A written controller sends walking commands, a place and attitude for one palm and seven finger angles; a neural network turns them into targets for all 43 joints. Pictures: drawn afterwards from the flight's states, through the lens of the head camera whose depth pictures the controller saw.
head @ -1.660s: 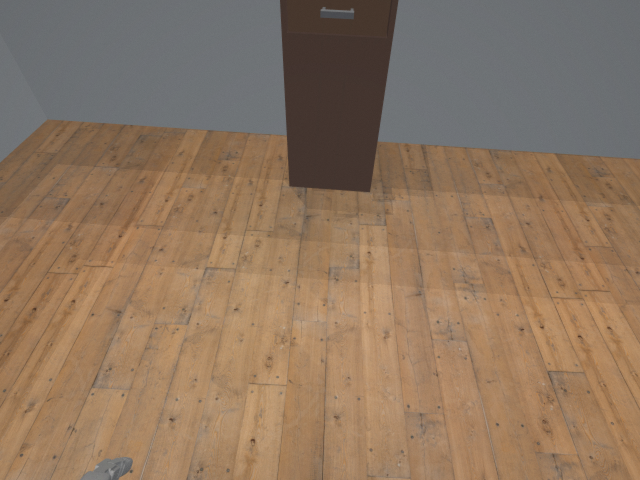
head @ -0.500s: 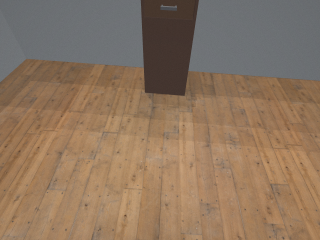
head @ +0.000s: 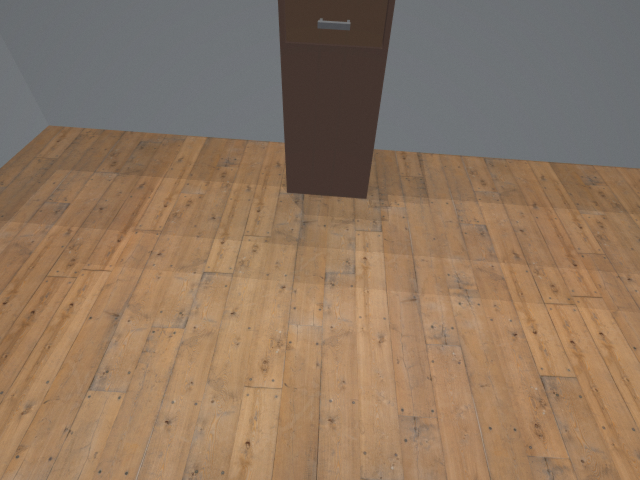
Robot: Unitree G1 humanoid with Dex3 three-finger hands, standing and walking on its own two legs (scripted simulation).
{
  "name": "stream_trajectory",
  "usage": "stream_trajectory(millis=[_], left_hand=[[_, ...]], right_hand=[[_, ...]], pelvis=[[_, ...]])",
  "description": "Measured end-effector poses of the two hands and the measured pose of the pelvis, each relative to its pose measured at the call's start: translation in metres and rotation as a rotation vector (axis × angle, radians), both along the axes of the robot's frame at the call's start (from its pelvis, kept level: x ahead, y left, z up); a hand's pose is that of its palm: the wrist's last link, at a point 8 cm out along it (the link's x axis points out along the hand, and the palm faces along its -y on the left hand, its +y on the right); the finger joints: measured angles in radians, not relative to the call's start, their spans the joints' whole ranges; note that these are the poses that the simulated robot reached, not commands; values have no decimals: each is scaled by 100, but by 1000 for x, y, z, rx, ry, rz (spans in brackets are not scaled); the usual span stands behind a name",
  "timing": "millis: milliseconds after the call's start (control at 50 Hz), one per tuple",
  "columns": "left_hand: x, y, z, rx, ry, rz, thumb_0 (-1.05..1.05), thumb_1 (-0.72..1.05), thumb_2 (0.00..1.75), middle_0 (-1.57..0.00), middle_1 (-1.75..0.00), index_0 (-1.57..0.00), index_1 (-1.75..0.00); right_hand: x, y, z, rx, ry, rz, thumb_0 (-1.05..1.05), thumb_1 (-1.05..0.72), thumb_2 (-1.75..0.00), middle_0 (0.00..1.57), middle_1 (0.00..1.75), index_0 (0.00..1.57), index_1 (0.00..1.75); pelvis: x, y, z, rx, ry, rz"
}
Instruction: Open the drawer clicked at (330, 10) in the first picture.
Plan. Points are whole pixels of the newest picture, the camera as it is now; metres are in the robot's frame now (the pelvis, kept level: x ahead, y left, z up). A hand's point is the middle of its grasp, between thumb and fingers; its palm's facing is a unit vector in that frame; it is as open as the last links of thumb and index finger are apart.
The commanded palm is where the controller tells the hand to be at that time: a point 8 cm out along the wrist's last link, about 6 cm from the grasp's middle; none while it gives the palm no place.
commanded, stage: walk to a spot facing it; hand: left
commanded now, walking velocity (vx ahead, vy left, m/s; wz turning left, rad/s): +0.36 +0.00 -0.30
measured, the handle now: (334, 23) +1.52 +0.05 +0.03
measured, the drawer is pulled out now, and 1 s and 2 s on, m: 0.00 0.00 0.00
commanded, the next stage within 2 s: turn to face it in 1.54 s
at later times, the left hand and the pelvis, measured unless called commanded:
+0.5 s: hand (233, 446) +0.22 +0.15 -0.20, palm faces -0.07 -0.97 -0.21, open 7.4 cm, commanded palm none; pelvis +0.15 -0.04 -0.03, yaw -6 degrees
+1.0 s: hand (236, 368) +0.35 +0.18 -0.20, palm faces -0.10 -0.99 -0.13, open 7.4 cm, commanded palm none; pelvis +0.37 +0.00 -0.02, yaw -11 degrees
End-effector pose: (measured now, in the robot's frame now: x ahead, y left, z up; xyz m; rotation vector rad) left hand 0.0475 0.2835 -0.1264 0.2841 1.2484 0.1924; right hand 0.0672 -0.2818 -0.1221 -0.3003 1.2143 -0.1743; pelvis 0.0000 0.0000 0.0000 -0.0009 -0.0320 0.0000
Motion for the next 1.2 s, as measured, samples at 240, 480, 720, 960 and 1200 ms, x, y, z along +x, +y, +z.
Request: stream_trajectory(millis=[240,480,720,960,1200], left_hand=[[-18,-40,-40,-144,195,33,1,90,90,-20,-30,-20,-30],[154,-80,-41,-111,-2,-85,1,91,90,-20,-30,-20,-30],[200,-106,-25,-154,109,-87,0,91,90,-20,-30,-20,-30],[273,-66,-56,-185,255,-18,1,91,90,-20,-30,-20,-30],[464,-61,-21,-147,50,-141,0,91,90,-19,-30,-20,-30]], right_hand=[[-35,45,-32,89,151,-135,1,-91,-90,20,30,20,29],[-69,55,-45,188,419,-314,1,-91,-90,20,30,20,29],[179,5,-17,133,-42,-242,1,-91,-90,19,30,20,29],[350,41,-17,90,-180,-160,1,-91,-90,20,30,20,29],[299,59,-10,103,88,-385,0,-94,-90,20,30,20,29]], pelvis=[[60,6,-20,-8,34,-59],[140,-32,-33,-1,4,-106],[231,-38,-5,-12,8,-149],[353,-2,-27,-32,-11,-181],[441,-2,1,4,-2,-249]])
